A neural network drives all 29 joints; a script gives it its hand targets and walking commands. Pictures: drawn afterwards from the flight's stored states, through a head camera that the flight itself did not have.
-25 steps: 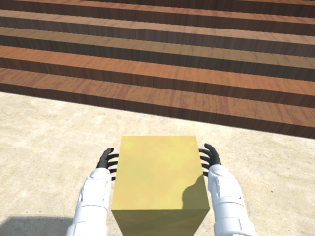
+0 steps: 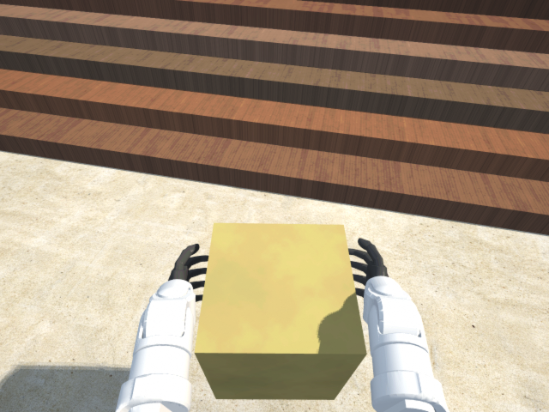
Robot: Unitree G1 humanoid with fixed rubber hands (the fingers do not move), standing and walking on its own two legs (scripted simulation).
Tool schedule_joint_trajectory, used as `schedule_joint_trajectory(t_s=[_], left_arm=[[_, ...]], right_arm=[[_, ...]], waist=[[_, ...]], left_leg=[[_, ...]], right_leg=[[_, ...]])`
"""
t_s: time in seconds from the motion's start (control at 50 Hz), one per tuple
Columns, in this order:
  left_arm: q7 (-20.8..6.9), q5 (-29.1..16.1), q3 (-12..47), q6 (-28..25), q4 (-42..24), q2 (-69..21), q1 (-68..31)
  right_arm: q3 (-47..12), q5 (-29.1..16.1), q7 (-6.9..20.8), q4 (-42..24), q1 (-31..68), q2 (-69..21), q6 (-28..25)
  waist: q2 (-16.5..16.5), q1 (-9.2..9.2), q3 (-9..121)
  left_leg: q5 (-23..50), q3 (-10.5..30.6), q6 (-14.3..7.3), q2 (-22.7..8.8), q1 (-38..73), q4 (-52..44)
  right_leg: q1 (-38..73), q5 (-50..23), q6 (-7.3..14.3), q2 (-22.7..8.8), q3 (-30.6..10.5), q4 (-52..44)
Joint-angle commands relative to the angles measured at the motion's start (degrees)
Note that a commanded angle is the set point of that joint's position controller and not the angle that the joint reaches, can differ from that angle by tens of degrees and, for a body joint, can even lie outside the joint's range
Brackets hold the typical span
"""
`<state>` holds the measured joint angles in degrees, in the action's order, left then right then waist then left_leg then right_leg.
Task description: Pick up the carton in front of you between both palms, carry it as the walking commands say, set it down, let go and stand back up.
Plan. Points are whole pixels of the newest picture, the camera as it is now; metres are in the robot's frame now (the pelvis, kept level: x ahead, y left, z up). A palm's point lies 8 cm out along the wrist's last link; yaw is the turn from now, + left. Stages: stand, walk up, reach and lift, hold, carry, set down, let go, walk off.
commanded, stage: reach and lift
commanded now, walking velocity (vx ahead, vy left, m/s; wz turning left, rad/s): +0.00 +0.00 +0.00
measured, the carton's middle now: (277, 315) +0.29 +0.00 -0.05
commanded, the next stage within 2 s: hold in 0.38 s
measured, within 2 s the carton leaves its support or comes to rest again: neither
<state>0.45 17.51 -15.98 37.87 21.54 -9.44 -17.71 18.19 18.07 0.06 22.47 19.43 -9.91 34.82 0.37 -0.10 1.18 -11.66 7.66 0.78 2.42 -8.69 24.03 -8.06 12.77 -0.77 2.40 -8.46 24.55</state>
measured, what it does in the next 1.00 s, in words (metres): stands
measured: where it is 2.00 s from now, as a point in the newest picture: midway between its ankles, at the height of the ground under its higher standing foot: outside the picture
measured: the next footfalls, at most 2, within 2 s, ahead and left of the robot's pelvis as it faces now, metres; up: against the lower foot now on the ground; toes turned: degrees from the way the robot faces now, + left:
left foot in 1.52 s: +0.13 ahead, +0.10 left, +0.00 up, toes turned +5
right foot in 1.74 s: +0.27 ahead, -0.13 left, +0.00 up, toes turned -10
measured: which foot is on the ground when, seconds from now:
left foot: down 0.00-1.00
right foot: down 0.00-1.00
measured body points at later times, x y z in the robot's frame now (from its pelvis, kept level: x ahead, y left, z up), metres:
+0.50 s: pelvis +0.01 +0.00 +0.00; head -0.03 +0.00 +0.45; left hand +0.30 +0.15 +0.03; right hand +0.31 -0.15 +0.05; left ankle +0.02 +0.13 -0.74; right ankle +0.01 -0.13 -0.74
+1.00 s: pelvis +0.00 +0.00 +0.00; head -0.05 +0.00 +0.45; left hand +0.30 +0.15 +0.05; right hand +0.31 -0.15 +0.05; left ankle +0.02 +0.13 -0.74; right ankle +0.01 -0.13 -0.74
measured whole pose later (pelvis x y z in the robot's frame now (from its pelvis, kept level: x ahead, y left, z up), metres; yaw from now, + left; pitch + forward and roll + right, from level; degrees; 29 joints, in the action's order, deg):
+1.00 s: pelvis +0.00 +0.00 +0.00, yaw +0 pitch -7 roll +0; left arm 0.1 17.7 -15.1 43.9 16.9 -9.6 -18.5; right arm 17.5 18.6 0.6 17.9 20.1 -10.1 41.0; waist 0.4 -0.3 -0.1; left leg -10.4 7.2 0.7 2.1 -3.8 21.0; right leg -3.3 11.5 -0.7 2.0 -7.9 21.7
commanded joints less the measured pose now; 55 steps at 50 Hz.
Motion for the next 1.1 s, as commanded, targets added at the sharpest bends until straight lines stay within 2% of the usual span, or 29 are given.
schedule_joint_trajectory(t_s=[0.0,0.2,0.36,0.46,0.56,0.6,0.74,0.88,1.08], left_arm=[[-14.29,-15.83,32.28,-2.42,-5.19,-52.90,-30.71],[-14.15,-17.20,34.38,-0.85,-10.04,-51.92,-25.88],[-14.25,-17.75,35.09,0.15,-11.66,-51.65,-26.17],[-14.05,-19.98,38.64,2.10,-16.27,-52.54,-28.51],[-13.74,-16.02,31.80,4.35,-9.16,-48.71,-27.66],[-14.18,-15.68,31.24,4.15,-7.76,-49.62,-29.65],[-14.95,-17.48,33.89,2.83,-9.92,-53.51,-35.89],[-14.85,-16.14,31.78,3.00,-6.60,-52.30,-34.54],[-14.34,-16.87,32.72,3.33,-9.37,-52.09,-31.70]], right_arm=[[-31.98,-13.98,14.77,2.03,22.22,-55.29,1.17],[-34.26,-15.51,14.31,-3.08,17.41,-54.82,2.88],[-35.24,-16.27,14.42,-5.05,18.39,-54.62,3.90],[-38.21,-18.15,14.28,-9.27,20.20,-54.80,5.86],[-31.64,-14.58,14.32,-2.43,20.06,-50.95,7.90],[-31.06,-14.56,14.81,-1.34,22.52,-51.71,7.62],[-33.64,-16.04,15.66,-3.85,28.53,-54.74,6.22],[-31.49,-14.73,15.62,-0.81,27.75,-53.17,6.29],[-32.77,-15.50,15.15,-3.65,24.85,-53.18,6.74]], waist=[[-0.26,-0.02,14.74],[-0.38,-0.20,14.43],[0.00,-0.06,13.38],[-0.13,-0.50,15.61],[-0.15,-0.33,5.62],[-0.24,-0.22,5.19],[-0.41,-0.19,12.53],[-0.33,-0.22,10.09],[-0.32,-0.19,11.65]], left_leg=[[10.82,-3.86,0.29,2.76,7.34,-3.91],[15.92,-3.65,0.47,3.21,9.02,-5.01],[14.30,-3.71,0.30,3.33,8.96,-5.52],[14.93,-3.36,0.51,3.32,10.72,-5.93],[3.95,-4.10,0.06,2.79,6.83,-7.80],[1.39,-4.44,-0.10,2.65,6.35,-7.75],[4.95,-4.13,0.10,2.61,8.66,-6.15],[2.73,-4.43,0.18,2.55,8.16,-6.61],[9.13,-4.15,0.33,2.80,9.86,-6.52]], right_leg=[[3.41,-12.49,-0.24,2.93,4.67,-4.58],[6.36,-18.77,-0.75,3.11,4.06,-5.52],[6.63,-17.42,-0.84,3.09,3.97,-6.01],[8.08,-17.88,-0.85,3.19,3.89,-6.32],[4.35,-6.35,-0.17,2.67,4.48,-8.17],[3.62,-3.55,-0.14,2.48,4.68,-8.23],[4.98,-6.52,-0.05,2.76,4.87,-6.53],[3.89,-4.17,0.08,2.64,5.06,-7.10],[6.37,-10.73,-0.35,2.85,4.81,-7.09]])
